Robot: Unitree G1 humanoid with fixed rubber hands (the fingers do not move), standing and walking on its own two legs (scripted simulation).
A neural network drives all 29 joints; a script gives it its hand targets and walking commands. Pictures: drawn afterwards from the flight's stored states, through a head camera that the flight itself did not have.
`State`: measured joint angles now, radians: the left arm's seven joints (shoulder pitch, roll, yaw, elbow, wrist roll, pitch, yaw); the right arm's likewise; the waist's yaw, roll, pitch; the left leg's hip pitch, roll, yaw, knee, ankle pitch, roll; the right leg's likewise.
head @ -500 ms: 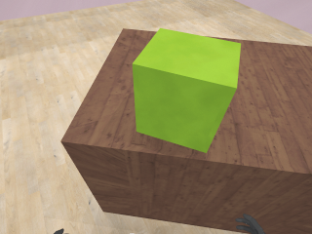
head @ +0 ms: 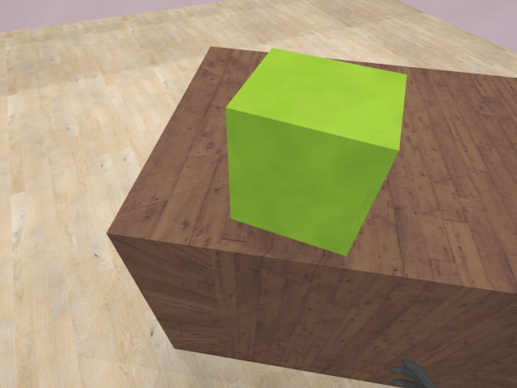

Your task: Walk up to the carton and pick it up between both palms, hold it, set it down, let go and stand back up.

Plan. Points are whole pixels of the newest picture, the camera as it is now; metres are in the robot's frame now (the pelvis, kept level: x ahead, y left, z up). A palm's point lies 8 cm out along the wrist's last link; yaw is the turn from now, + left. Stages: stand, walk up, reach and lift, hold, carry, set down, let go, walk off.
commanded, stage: reach and lift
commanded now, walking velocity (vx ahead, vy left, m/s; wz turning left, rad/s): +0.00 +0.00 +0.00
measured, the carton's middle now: (309, 154) +0.48 -0.08 +0.11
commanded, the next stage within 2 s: none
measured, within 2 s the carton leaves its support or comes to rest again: neither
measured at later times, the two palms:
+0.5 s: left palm (113, 335) +0.23 +0.24 -0.06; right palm (440, 366) +0.18 -0.26 -0.03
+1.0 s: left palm (101, 299) +0.26 +0.24 +0.01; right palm (432, 346) +0.19 -0.22 +0.03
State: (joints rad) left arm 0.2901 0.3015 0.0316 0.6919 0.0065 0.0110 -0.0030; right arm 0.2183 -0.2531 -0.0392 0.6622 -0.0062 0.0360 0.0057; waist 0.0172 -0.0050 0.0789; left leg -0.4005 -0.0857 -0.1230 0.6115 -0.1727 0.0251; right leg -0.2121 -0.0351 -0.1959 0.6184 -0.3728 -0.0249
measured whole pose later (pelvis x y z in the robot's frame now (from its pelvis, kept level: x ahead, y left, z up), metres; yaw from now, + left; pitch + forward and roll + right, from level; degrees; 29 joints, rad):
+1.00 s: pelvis +0.05 +0.01 +0.02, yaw -11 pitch -4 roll +0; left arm 0.35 0.40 0.06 0.06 -0.20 0.18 -0.10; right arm 0.39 -0.12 0.00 0.06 0.13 0.05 -0.14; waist 0.07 -0.06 0.06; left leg -0.11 -0.01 0.07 0.33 -0.16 0.04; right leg 0.04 0.01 0.00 0.25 -0.23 0.00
